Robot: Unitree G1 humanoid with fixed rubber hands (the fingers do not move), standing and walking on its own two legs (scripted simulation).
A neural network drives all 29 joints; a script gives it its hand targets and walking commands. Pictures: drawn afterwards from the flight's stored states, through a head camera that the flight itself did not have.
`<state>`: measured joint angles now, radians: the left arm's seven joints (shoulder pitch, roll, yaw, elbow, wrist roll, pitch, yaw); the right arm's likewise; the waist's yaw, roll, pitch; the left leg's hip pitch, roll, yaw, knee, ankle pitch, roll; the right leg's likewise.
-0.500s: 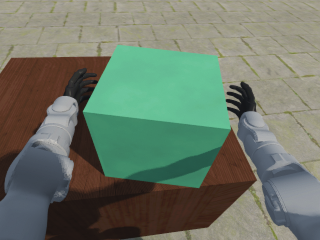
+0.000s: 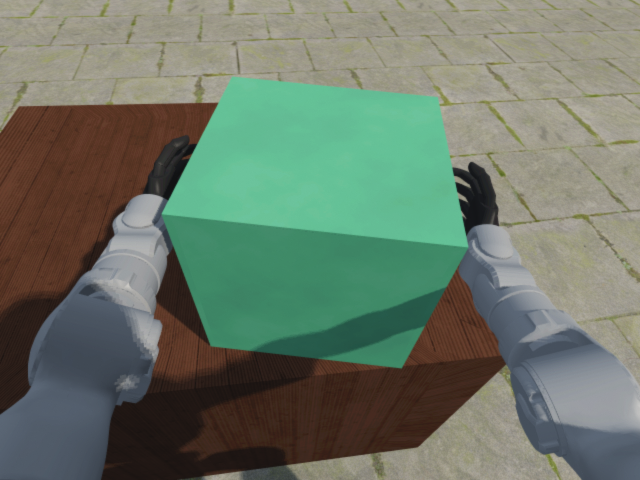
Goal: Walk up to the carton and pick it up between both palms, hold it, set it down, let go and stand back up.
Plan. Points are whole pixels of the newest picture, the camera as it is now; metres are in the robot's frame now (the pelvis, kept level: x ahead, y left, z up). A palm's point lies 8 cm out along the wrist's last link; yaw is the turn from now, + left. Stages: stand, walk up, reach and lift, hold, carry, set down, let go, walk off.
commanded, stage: reach and lift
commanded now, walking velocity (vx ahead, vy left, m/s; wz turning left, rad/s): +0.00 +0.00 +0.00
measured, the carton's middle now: (319, 226) +0.48 -0.03 +0.04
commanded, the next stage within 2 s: none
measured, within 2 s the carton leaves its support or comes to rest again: leaves its support in 1.82 s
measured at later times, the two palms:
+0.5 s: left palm (165, 196) +0.47 +0.17 +0.12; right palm (472, 227) +0.40 -0.21 +0.11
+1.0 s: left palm (167, 194) +0.48 +0.17 +0.12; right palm (471, 225) +0.40 -0.21 +0.11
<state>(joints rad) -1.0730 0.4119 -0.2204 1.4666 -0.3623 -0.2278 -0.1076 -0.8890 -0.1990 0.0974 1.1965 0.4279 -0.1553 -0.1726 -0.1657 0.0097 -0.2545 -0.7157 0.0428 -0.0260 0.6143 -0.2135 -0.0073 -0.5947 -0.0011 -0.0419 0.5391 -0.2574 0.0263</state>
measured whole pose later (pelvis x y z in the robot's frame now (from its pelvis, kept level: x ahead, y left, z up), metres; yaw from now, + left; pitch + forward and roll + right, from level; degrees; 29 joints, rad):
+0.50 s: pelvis +0.00 +0.01 +0.00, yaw -1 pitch +18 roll -3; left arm -1.11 0.37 -0.18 1.50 -0.30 -0.23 -0.06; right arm -0.91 -0.17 0.01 1.25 0.37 -0.17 -0.18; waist -0.16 0.00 -0.25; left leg -0.72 0.04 -0.01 0.61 -0.21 0.01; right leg -0.59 0.00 -0.03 0.51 -0.23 0.04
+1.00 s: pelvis +0.00 +0.01 +0.00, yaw -2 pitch +18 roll -3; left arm -1.10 0.36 -0.14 1.49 -0.27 -0.25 -0.08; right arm -0.90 -0.17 -0.04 1.21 0.32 -0.17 -0.17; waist -0.13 0.00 -0.24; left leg -0.70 0.04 0.00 0.59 -0.20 0.01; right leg -0.58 0.00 -0.02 0.49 -0.22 0.04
